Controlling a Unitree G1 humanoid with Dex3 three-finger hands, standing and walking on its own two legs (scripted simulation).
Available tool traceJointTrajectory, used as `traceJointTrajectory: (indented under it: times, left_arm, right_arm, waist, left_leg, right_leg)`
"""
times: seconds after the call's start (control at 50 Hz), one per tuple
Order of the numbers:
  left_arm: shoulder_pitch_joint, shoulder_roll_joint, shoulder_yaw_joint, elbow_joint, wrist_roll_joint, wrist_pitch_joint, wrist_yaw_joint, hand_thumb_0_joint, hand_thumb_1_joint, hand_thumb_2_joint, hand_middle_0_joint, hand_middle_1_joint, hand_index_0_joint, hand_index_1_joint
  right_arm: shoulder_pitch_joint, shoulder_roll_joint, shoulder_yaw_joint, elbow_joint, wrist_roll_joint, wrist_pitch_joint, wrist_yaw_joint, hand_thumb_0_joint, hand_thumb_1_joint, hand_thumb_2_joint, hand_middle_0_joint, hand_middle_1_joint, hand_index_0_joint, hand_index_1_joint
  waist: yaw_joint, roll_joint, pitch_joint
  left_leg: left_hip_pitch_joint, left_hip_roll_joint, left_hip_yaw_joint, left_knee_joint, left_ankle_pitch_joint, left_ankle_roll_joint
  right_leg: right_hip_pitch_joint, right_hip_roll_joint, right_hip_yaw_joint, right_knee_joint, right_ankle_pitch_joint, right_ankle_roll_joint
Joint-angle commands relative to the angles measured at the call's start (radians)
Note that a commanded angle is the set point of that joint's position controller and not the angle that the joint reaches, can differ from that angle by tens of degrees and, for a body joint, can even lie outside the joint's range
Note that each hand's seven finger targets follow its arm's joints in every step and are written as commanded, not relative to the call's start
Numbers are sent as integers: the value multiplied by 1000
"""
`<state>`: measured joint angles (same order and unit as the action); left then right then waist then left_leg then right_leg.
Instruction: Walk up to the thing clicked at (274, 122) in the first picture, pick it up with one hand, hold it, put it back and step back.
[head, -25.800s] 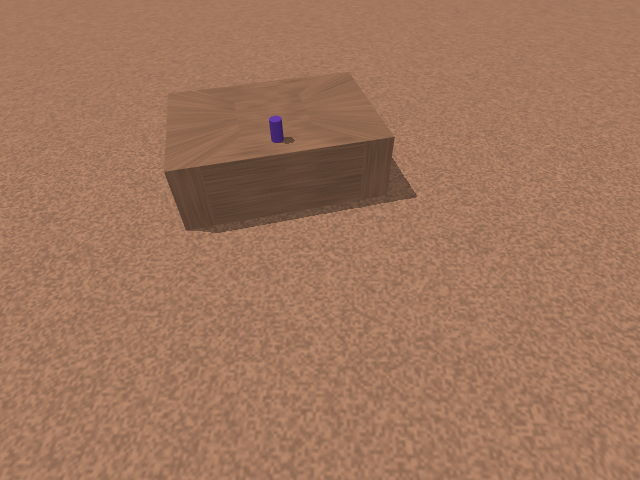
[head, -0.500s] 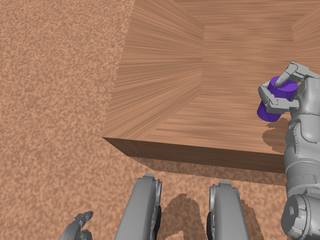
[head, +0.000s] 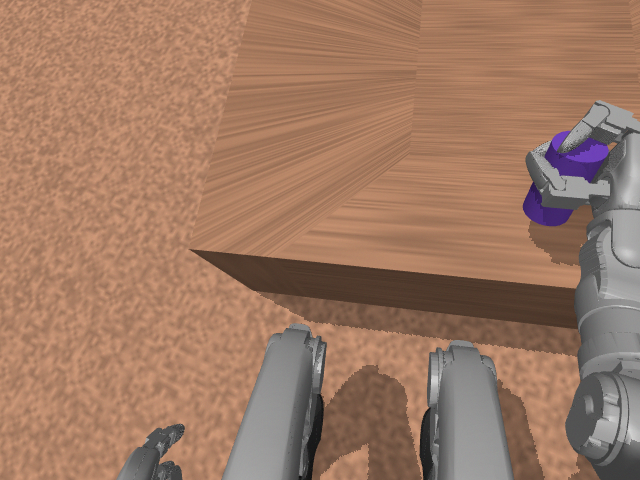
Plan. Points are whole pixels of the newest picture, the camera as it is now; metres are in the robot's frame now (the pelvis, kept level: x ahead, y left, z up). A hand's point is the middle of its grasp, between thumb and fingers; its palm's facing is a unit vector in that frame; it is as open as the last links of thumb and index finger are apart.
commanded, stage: lower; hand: right
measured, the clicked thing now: (561, 180) +0.49 -0.21 -0.04
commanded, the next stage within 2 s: loosen in 0.60 s
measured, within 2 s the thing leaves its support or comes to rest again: rests again in 1.58 s
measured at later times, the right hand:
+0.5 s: hand (545, 172) +0.51 -0.20 -0.06, palm faces +0.15 +0.99 -0.01, open 5.5 cm
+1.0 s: hand (548, 170) +0.51 -0.21 -0.06, palm faces +0.14 +0.99 -0.01, open 6.4 cm
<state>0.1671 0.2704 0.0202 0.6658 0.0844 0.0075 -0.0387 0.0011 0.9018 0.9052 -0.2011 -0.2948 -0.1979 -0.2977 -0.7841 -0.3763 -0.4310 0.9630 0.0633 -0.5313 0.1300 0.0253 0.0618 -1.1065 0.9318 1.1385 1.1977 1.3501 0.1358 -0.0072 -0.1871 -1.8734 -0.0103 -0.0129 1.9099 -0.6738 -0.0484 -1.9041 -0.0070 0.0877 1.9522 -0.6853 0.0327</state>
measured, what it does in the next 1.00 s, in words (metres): lowers itself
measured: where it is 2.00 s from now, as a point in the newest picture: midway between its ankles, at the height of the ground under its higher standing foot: (366, 473)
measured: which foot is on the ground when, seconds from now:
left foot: down 0.00-1.00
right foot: down 0.00-1.00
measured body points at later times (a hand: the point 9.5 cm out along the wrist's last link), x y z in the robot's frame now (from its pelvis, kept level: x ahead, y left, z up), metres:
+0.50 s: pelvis -0.01 +0.01 -0.05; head +0.21 -0.02 +0.34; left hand +0.07 +0.29 -0.18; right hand +0.49 -0.25 -0.05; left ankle +0.08 +0.14 -0.44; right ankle +0.07 -0.13 -0.44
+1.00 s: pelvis -0.02 +0.01 -0.07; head +0.20 -0.02 +0.32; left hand +0.05 +0.30 -0.20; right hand +0.50 -0.26 -0.05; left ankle +0.07 +0.14 -0.44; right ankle +0.07 -0.13 -0.44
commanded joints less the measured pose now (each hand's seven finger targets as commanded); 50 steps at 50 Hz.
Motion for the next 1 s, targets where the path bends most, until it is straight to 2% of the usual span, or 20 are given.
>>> traceJointTrajectory:
  times: [0.0, 0.04, 0.08, 0.12, 0.16, 0.22, 0.26, 0.32, 0.36, 0.42, 0.46, 0.52, 0.56, 0.62, 0.68, 0.7, 0.74, 0.78, 0.9, 0.98]
  left_arm:
    - [167, 207, 75, -39, 5, -5, 9, 0, 897, 901, -197, -296, -195, -298]
    - [166, 210, 71, -36, 5, -2, 8, 0, 902, 900, -196, -296, -195, -297]
    - [176, 214, 77, -38, 3, 2, 9, 0, 896, 904, -198, -294, -194, -297]
    - [176, 213, 72, -26, 5, 5, 8, 0, 901, 897, -196, -298, -196, -297]
    - [179, 222, 75, -26, 2, 7, 10, 0, 906, 895, -197, -297, -198, -296]
    - [175, 217, 68, -17, 1, 8, 10, 0, 907, 892, -198, -296, -199, -295]
    - [182, 221, 68, -19, -2, 11, 13, 0, 907, 890, -196, -294, -197, -292]
    - [172, 215, 64, -18, -3, 12, 10, 0, 905, 890, -198, -295, -198, -294]
    - [186, 220, 66, -16, -4, 14, 13, 0, 912, 886, -198, -297, -201, -292]
    - [184, 214, 63, -13, -2, 15, 10, 0, 910, 889, -196, -295, -198, -292]
    - [187, 222, 66, -14, 0, 17, 11, 0, 900, 892, -199, -293, -198, -294]
    - [184, 225, 66, -9, 0, 19, 11, 0, 908, 886, -198, -296, -200, -292]
    - [189, 225, 68, -6, 1, 20, 13, 0, 903, 889, -199, -295, -199, -294]
    - [187, 238, 68, 0, 2, 23, 11, 0, 901, 884, -201, -295, -201, -294]
    - [201, 232, 67, -3, 2, 28, 11, 0, 902, 887, -200, -294, -199, -294]
    - [197, 234, 65, 1, 0, 27, 10, 0, 900, 883, -212, -299, -213, -297]
    - [184, 243, 68, -5, -1, 27, 10, 0, 950, 854, -206, -304, -221, -286]
    - [196, 235, 65, -11, -4, 30, 9, 0, 952, 856, -206, -307, -222, -288]
    - [197, 233, 64, -7, -4, 32, 12, 0, 940, 870, -202, -305, -216, -289]
    - [192, 238, 65, -7, -6, 29, 14, 0, 918, 891, -199, -303, -206, -295]
  right_arm:
    - [-449, -234, -21, -275, 14, -96, -9, 0, -497, -1329, 1368, 1436, 1381, 1436]
    - [-430, -224, -11, -238, 10, -87, -8, 0, -509, -1364, 1395, 1472, 1410, 1472]
    - [-471, -276, -39, -294, 4, -88, -16, 0, -467, -1348, 1376, 1457, 1392, 1457]
    - [-457, -217, -5, -233, 7, -77, -7, 0, -512, -1386, 1417, 1498, 1434, 1499]
    - [-478, -288, -44, -273, 2, -75, -12, 0, -519, -1413, 1437, 1525, 1456, 1526]
    - [-464, -230, -17, -208, 10, -63, -6, 0, -529, -1406, 1431, 1517, 1449, 1517]
    - [-499, -327, -64, -261, 5, -68, -11, 0, -487, -1403, 1418, 1515, 1440, 1515]
    - [-468, -254, -32, -193, 11, -57, 5, 0, -501, -1396, 1419, 1507, 1438, 1507]
    - [-495, -318, -67, -229, 8, -64, 4, 0, -503, -1395, 1415, 1505, 1436, 1506]
    - [-447, -266, -47, -160, 10, -51, 14, 0, -503, -1384, 1412, 1496, 1431, 1496]
    - [-496, -331, -75, -224, 5, -61, 14, 0, -496, -1365, 1392, 1473, 1410, 1474]
    - [-500, -281, -39, -184, 5, -49, 23, 0, -500, -1355, 1393, 1467, 1408, 1467]
    - [-469, -303, -64, -155, 3, -44, 21, 0, -517, -1355, 1397, 1466, 1413, 1466]
    - [-495, -294, -46, -160, -4, -41, 24, 0, -521, -1336, 1379, 1443, 1393, 1444]
    - [-470, -288, -49, -111, -3, -31, 27, 0, -507, -1330, 1383, 1443, 1398, 1443]
    - [-470, -270, -38, -88, -2, -27, 32, 0, -427, -1253, 1377, 1396, 1396, 1396]
    - [-498, -318, -53, -136, -5, -28, 27, 0, -267, -1093, 1289, 1236, 1292, 1236]
    - [-495, -309, -52, -134, -6, -21, 27, 0, -215, -933, 1253, 1081, 1249, 1082]
    - [-485, -303, -44, -118, -5, -1, 27, 0, 82, -504, 1112, 795, 1106, 796]
    - [-492, -313, -43, -133, -4, -2, 22, 0, 224, -342, 835, 570, 830, 571]
  waist:
    - [1, -175, -708]
    - [0, -181, -698]
    - [-1, -167, -741]
    - [18, -159, -717]
    - [-1, -185, -724]
    - [20, -155, -664]
    - [4, -160, -704]
    - [21, -122, -679]
    - [12, -129, -687]
    - [19, -111, -657]
    - [7, -139, -686]
    - [26, -140, -665]
    - [22, -110, -635]
    - [24, -162, -635]
    - [39, -100, -624]
    - [46, -99, -585]
    - [20, -137, -591]
    - [36, -97, -643]
    - [30, -102, -612]
    - [29, -121, -617]
  left_leg:
    - [311, -4, 61, -152, 279, 87]
    - [304, -2, 65, -135, 269, 89]
    - [324, -1, 61, -129, 285, 84]
    - [299, -3, 64, -111, 279, 84]
    - [279, -2, 66, -98, 252, 89]
    - [249, -2, 69, -90, 231, 87]
    - [281, -2, 59, -89, 248, 84]
    - [270, -3, 63, -73, 235, 81]
    - [273, -3, 60, -70, 240, 81]
    - [274, -5, 61, -61, 235, 79]
    - [262, -5, 59, -47, 246, 81]
    - [234, -5, 64, -37, 227, 82]
    - [236, -7, 65, -44, 213, 79]
    - [169, -7, 75, -12, 191, 87]
    - [207, -7, 74, -21, 214, 78]
    - [178, -7, 80, -17, 187, 79]
    - [163, -5, 76, -23, 136, 85]
    - [211, -8, 77, -25, 175, 78]
    - [205, -9, 75, -26, 181, 79]
    - [182, -9, 79, -24, 158, 82]
  right_leg:
    - [485, -5, -37, -187, 276, -43]
    - [460, -3, -38, -181, 265, -40]
    - [454, -4, -43, -156, 272, -45]
    - [432, -4, -44, -139, 268, -44]
    - [422, -2, -44, -143, 246, -40]
    - [368, -1, -44, -125, 211, -44]
    - [355, 0, -55, -104, 215, -50]
    - [303, -2, -52, -88, 199, -52]
    - [297, -2, -57, -77, 201, -53]
    - [262, -2, -60, -62, 189, -55]
    - [267, -3, -62, -53, 204, -54]
    - [258, -3, -58, -47, 186, -52]
    - [222, -5, -61, -38, 164, -56]
    - [254, -3, -52, -45, 160, -49]
    - [204, -3, -59, -15, 166, -56]
    - [185, -2, -55, -21, 142, -55]
    - [190, 2, -60, -39, 95, -54]
    - [206, 0, -61, -22, 134, -58]
    - [183, -2, -65, -14, 136, -57]
    - [204, -2, -62, -22, 118, -55]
